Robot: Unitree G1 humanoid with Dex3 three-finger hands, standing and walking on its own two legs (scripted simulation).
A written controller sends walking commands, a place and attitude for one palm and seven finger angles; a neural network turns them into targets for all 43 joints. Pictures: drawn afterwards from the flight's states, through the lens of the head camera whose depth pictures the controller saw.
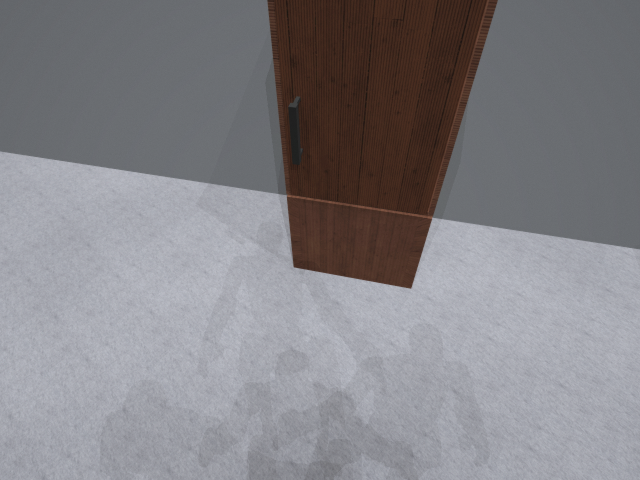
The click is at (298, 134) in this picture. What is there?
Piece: cupboard door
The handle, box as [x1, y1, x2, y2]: [288, 96, 302, 164]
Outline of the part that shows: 296,96 294,101 289,104 288,110 292,162 299,164 302,149 299,146 297,110 299,97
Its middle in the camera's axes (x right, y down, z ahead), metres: -0.07 -0.28 +1.02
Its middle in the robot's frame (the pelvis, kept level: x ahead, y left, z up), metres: +0.95 +0.11 -0.10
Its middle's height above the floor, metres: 0.68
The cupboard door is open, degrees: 0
